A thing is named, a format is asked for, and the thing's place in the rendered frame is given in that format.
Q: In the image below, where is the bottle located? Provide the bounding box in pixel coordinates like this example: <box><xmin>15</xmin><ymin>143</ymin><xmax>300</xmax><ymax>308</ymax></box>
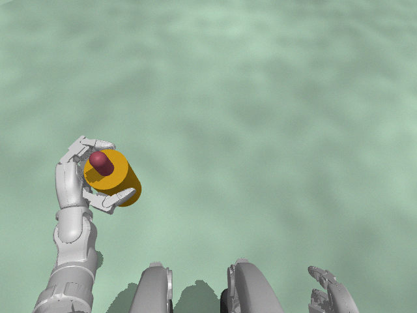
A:
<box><xmin>84</xmin><ymin>149</ymin><xmax>141</xmax><ymax>207</ymax></box>

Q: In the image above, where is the left robot hand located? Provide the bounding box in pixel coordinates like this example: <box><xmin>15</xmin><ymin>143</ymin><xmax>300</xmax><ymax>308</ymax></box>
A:
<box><xmin>55</xmin><ymin>136</ymin><xmax>136</xmax><ymax>215</ymax></box>

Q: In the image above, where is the left robot arm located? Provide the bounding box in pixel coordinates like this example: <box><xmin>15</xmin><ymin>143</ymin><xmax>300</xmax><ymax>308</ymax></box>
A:
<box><xmin>32</xmin><ymin>205</ymin><xmax>98</xmax><ymax>313</ymax></box>

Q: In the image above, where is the right robot hand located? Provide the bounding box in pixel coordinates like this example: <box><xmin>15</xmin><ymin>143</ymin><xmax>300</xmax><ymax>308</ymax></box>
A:
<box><xmin>308</xmin><ymin>266</ymin><xmax>359</xmax><ymax>313</ymax></box>

